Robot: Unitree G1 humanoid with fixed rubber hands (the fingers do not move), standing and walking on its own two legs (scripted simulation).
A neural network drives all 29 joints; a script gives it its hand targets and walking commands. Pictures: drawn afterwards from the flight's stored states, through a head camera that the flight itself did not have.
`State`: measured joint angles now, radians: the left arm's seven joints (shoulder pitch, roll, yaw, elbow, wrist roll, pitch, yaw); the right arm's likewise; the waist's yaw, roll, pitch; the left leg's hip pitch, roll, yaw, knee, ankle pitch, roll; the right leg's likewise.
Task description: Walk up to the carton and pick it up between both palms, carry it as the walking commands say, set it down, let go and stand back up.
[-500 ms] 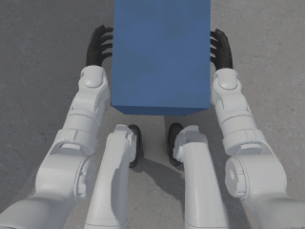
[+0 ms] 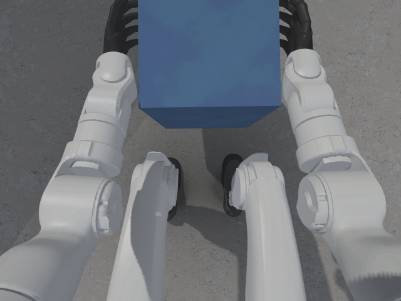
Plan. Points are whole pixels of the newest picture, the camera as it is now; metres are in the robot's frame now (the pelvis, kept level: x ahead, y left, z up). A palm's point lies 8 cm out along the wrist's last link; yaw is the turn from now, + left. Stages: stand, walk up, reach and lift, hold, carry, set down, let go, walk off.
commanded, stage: set down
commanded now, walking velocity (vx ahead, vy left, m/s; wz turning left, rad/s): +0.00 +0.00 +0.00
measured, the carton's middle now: (207, 60) +0.50 +0.00 -0.25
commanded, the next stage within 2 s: none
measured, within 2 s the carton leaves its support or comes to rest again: neither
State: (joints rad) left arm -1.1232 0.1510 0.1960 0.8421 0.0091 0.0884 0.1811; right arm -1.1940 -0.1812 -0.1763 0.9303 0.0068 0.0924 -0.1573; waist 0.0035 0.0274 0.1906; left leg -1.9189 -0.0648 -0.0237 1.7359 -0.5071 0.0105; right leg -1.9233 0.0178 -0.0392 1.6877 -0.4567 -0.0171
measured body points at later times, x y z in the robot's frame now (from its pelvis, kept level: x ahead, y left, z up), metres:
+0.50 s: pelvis -0.02 -0.01 -0.06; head +0.37 +0.00 +0.15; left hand +0.53 +0.16 -0.27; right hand +0.54 -0.14 -0.27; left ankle +0.10 +0.10 -0.47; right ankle +0.12 -0.11 -0.48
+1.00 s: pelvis -0.02 -0.01 -0.09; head +0.36 +0.00 +0.13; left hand +0.54 +0.15 -0.28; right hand +0.56 -0.15 -0.28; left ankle +0.10 +0.10 -0.48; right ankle +0.12 -0.11 -0.48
